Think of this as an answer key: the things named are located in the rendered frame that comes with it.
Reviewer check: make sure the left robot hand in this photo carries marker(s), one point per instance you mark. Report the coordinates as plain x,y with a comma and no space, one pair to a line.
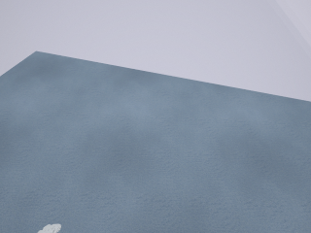
54,228

